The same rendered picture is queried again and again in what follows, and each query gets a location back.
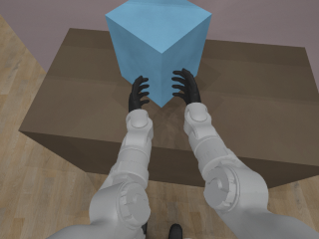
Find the right robot upper arm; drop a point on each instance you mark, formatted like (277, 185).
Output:
(240, 196)

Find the robot left forearm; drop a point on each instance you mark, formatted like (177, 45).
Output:
(135, 152)

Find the carton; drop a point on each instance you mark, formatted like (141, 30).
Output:
(153, 38)

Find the left robot upper arm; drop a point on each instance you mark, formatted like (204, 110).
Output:
(116, 212)

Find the right robot hand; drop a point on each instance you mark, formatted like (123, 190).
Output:
(190, 89)

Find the robot left thigh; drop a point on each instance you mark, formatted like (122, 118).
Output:
(140, 235)

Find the robot left foot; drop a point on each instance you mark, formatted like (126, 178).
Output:
(144, 227)

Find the pedestal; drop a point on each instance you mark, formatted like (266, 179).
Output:
(263, 102)

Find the left robot hand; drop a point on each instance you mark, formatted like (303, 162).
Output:
(135, 102)

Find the robot right forearm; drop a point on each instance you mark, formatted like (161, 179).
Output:
(207, 146)

